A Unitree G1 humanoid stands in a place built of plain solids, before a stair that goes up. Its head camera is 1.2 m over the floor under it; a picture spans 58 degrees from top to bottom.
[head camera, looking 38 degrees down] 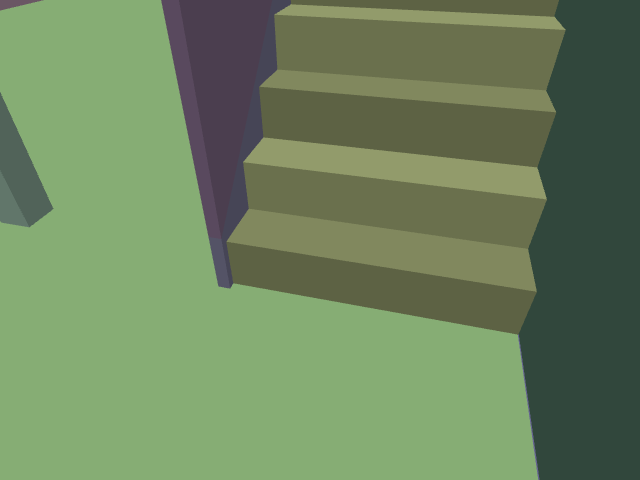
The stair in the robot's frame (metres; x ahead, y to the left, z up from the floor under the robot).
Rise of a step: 0.21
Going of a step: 0.23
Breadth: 1.08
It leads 14 degrees to the right of straight ahead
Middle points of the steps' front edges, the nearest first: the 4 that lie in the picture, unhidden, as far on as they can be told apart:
1.12 -0.18 0.21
1.34 -0.23 0.42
1.56 -0.28 0.64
1.78 -0.34 0.85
